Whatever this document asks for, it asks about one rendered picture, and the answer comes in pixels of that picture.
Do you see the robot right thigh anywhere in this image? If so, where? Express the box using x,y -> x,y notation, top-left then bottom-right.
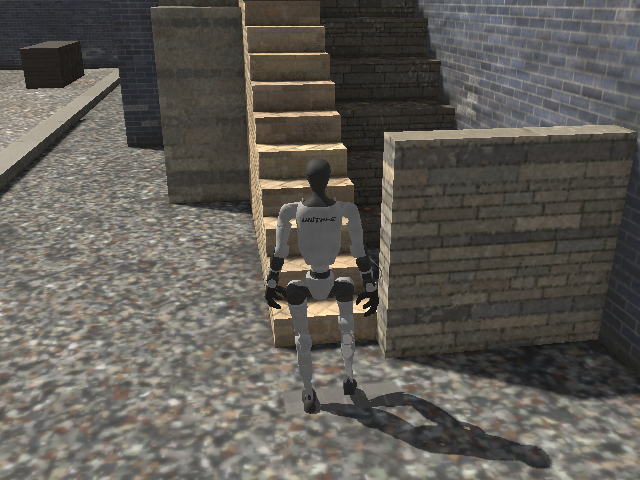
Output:
334,277 -> 354,332

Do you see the robot thigh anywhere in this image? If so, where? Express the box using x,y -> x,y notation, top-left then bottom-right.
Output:
286,280 -> 312,353
334,277 -> 354,332

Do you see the left robot forearm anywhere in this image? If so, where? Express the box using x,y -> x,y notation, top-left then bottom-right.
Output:
266,243 -> 284,288

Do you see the right robot upper arm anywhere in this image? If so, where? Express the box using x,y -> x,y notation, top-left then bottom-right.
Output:
339,201 -> 366,258

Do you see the right robot hand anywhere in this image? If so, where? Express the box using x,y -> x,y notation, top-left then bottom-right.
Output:
356,289 -> 379,317

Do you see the right robot forearm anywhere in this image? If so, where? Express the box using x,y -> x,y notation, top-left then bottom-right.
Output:
356,242 -> 377,292

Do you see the left robot upper arm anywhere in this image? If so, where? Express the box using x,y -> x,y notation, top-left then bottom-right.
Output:
274,202 -> 298,258

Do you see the left robot hand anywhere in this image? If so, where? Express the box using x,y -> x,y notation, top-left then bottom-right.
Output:
264,285 -> 286,309

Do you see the robot left thigh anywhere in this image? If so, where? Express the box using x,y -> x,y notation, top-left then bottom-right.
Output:
286,280 -> 312,353

